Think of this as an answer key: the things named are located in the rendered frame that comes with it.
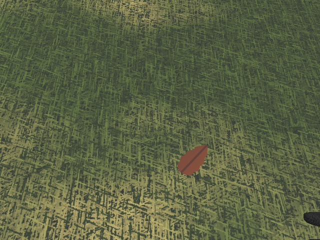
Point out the right robot hand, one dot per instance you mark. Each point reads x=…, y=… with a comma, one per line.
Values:
x=312, y=218

